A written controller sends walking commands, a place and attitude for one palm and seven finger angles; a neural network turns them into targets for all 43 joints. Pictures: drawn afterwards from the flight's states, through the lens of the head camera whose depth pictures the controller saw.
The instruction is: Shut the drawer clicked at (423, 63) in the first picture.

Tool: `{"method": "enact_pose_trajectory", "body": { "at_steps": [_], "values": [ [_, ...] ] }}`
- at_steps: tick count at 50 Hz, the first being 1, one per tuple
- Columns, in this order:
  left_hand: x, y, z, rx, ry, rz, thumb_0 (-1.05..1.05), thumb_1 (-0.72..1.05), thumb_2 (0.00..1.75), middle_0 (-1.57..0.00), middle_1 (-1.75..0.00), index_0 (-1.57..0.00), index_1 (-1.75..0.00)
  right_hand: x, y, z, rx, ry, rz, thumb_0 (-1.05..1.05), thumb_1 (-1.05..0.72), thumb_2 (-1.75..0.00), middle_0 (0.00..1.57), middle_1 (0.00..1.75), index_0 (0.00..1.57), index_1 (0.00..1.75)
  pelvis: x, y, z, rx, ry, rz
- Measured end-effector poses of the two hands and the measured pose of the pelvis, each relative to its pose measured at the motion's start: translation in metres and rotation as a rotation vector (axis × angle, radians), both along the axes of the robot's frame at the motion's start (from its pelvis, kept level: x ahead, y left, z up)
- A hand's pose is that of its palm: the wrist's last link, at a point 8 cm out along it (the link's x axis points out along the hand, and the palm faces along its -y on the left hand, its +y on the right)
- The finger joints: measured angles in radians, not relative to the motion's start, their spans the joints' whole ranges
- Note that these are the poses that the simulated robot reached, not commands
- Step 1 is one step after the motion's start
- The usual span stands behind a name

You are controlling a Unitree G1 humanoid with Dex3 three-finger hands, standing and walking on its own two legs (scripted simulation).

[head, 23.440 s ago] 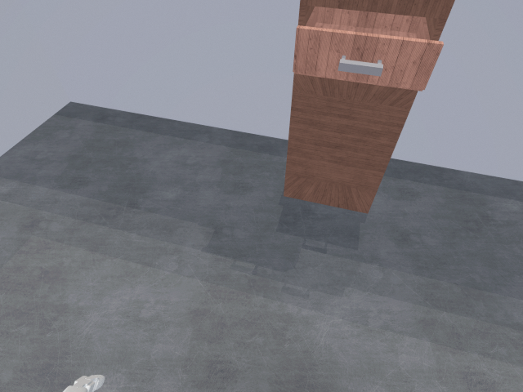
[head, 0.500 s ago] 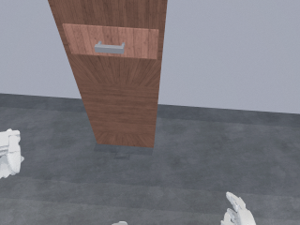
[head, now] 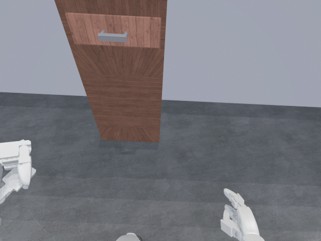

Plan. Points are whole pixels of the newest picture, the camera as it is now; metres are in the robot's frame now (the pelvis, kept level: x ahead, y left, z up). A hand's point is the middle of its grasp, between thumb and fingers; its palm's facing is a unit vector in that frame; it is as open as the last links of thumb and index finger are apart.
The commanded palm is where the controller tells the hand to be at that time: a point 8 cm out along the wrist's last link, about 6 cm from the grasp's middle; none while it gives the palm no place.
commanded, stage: stop stepping back and stand still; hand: left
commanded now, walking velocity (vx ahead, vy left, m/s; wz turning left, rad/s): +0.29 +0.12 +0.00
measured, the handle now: (113, 35) +0.86 +0.27 +0.08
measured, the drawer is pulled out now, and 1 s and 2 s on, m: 0.00 0.00 0.00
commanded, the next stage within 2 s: let the arm hang, fingers relaxed in 0.54 s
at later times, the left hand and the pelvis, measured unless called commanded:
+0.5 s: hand (10, 210) +0.13 +0.23 +0.18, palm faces +0.43 -0.80 -0.42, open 3.3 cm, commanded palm +0.08 +0.28 +0.18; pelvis -0.04 -0.01 +0.00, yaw +2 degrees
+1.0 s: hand out of the picture -0.04 +0.20 -0.17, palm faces +0.07 -0.97 -0.22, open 3.4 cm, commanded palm none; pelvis -0.05 +0.00 +0.01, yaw +3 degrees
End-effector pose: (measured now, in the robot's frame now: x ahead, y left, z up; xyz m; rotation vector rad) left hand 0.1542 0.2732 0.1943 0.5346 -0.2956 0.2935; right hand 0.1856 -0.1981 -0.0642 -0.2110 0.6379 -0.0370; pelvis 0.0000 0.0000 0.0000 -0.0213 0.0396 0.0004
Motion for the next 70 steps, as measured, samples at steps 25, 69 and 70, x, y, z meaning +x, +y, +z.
{"method": "enact_pose_trajectory", "body": {
  "at_steps": [25, 69, 70],
  "values": [
    [-0.063, -0.002, -0.003, -0.029, -0.024, 0.086, 0.02, 0.89, 0.9, -1.41, -1.6, -1.41, -1.6, -0.088, -0.041, -0.013, -0.05, 0.081, -0.1, 0.02, -0.9, -0.9, 0.2, 0.3, 0.2, 0.3, -0.038, -0.008, 0.003, 0.017, -0.046, 0.031],
    [-0.264, -0.04, -0.32, -0.572, 1.686, 0.435, 0.01, 0.91, 0.9, -0.31, -0.42, -0.3, -0.42, -0.247, -0.011, -0.08, 0.042, 0.795, -0.154, 0.01, -0.91, -0.9, 0.2, 0.3, 0.2, 0.3, -0.05, 0.003, 0.011, 0.023, -0.077, 0.042],
    [-0.258, -0.042, -0.321, -0.572, 1.671, 0.423, 0.01, 0.91, 0.9, -0.29, -0.4, -0.28, -0.4, -0.245, -0.011, -0.08, 0.045, 0.786, -0.154, 0.01, -0.91, -0.9, 0.2, 0.3, 0.2, 0.3, -0.05, 0.002, 0.01, 0.024, -0.078, 0.042]
  ]
}}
